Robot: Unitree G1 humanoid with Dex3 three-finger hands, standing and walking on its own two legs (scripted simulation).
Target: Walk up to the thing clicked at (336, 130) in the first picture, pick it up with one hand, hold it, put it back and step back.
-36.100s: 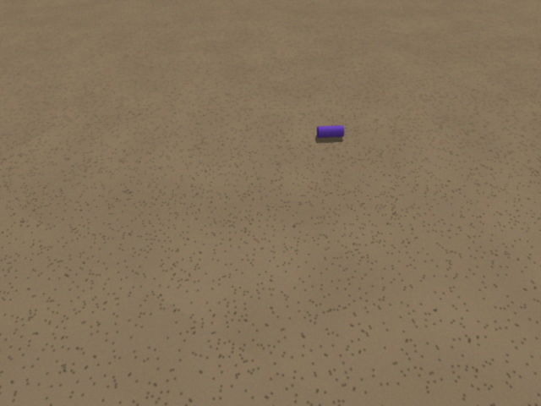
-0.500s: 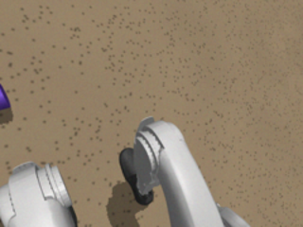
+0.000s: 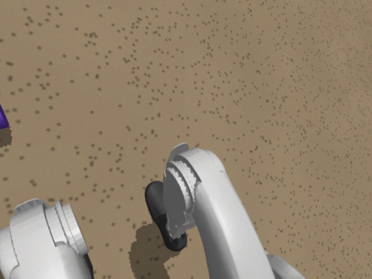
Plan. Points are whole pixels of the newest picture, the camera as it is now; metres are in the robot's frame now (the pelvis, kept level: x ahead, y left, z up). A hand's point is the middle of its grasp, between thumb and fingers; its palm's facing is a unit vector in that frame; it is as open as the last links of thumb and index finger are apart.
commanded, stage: open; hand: left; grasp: from above
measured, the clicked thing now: out of the picture +0.48 +0.29 -0.28
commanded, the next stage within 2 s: withdraw in 0.42 s
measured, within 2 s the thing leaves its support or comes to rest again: neither
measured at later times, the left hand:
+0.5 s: hand out of the picture +0.46 +0.29 -0.25, palm faces -0.46 -0.14 -0.88, open 13.8 cm
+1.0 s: hand out of the picture +0.47 +0.32 -0.11, palm faces -0.36 -0.09 -0.93, open 14.0 cm
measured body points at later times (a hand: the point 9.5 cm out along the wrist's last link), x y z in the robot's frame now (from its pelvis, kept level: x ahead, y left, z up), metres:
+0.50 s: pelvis +0.00 +0.00 +0.00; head +0.29 +0.12 +0.32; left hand +0.48 +0.29 -0.20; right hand +0.03 -0.26 -0.05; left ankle +0.05 +0.12 -0.28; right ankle +0.13 -0.12 -0.28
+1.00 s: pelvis +0.00 +0.00 +0.03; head +0.23 +0.08 +0.41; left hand +0.49 +0.32 -0.06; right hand +0.07 -0.27 -0.06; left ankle +0.05 +0.12 -0.28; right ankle +0.13 -0.12 -0.28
